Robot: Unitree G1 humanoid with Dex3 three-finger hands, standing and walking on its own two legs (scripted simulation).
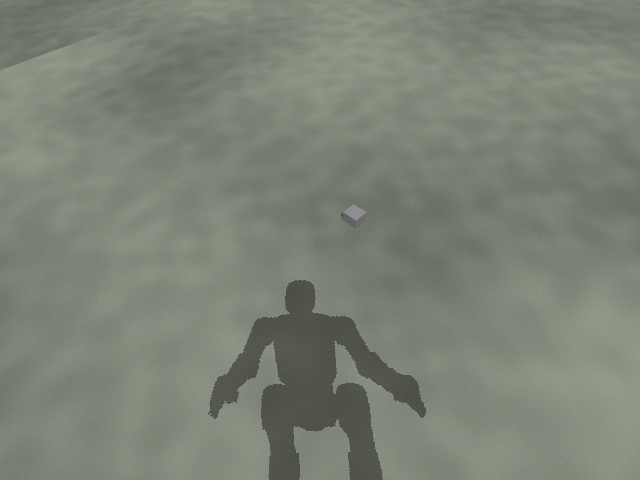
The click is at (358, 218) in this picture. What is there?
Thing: small box
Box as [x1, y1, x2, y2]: [343, 204, 366, 228]
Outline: 353,204 343,212 343,220 355,228 365,220 366,212
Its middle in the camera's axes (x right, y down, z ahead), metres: +0.14 -0.10 +1.72
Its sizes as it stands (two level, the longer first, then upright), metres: 0.075 0.069 0.050
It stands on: the floor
